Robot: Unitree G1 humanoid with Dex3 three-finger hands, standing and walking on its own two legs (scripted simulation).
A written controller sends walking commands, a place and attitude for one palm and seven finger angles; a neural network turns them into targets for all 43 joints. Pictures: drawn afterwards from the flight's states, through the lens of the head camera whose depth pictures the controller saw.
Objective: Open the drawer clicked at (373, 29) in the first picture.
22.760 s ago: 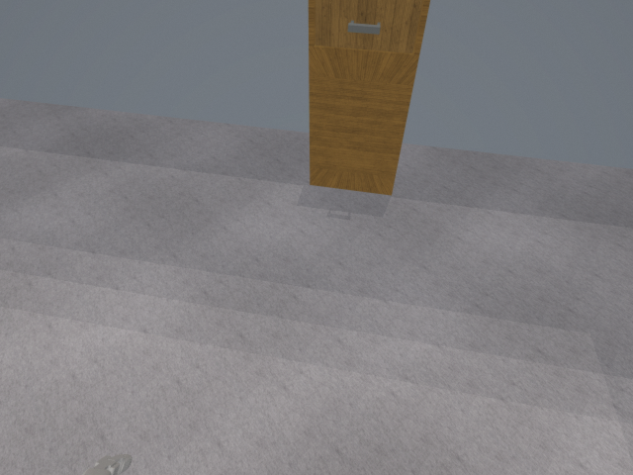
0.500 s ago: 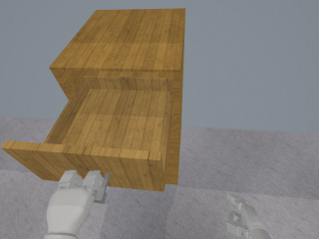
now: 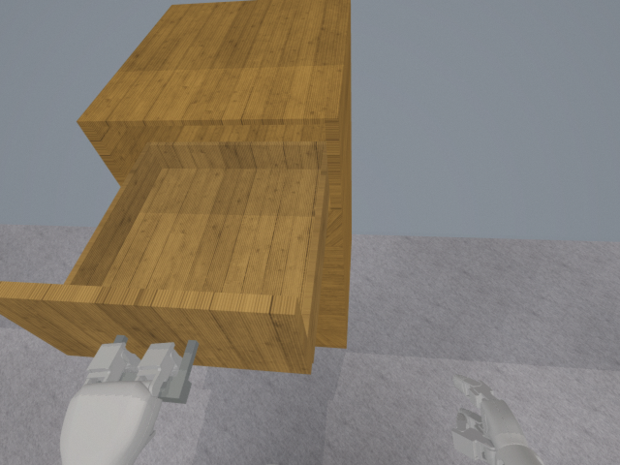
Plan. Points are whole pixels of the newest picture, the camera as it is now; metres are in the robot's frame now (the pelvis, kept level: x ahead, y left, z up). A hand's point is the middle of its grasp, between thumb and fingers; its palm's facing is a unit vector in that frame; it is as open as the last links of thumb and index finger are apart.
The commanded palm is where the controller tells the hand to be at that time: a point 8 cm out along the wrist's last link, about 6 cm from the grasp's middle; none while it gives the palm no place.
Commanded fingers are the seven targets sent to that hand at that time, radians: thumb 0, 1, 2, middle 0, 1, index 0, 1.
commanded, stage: open the thumb to release the handle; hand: left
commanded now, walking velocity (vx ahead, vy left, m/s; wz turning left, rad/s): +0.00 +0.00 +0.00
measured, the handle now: (147, 366) +0.22 +0.21 +0.05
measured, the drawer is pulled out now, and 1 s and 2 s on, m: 0.30 0.30 0.30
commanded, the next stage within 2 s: lift the hand off the handle in 0.48 s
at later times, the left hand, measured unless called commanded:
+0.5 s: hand (145, 421) +0.17 +0.21 +0.03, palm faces +0.01 -0.11 -0.99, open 12.5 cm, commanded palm +0.14 +0.22 +0.07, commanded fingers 0.00 -0.50 0.30 -0.30 -1.20 -0.30 -1.20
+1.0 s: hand (147, 410) +0.18 +0.21 +0.03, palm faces +0.04 -0.11 -0.99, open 13.7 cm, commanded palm +0.16 +0.21 +0.10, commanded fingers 0.00 -0.50 0.30 -0.30 -1.20 -0.30 -1.20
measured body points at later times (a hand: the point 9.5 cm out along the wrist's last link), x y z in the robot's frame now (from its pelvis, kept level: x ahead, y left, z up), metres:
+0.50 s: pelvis -0.02 -0.01 +0.01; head +0.01 -0.05 +0.46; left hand +0.16 +0.21 +0.08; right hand +0.21 -0.21 -0.08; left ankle -0.01 +0.13 -0.69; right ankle -0.02 -0.06 -0.69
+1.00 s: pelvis -0.02 +0.01 +0.01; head +0.01 -0.03 +0.46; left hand +0.17 +0.21 +0.08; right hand +0.20 -0.19 -0.10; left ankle -0.01 +0.13 -0.69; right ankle -0.02 -0.06 -0.69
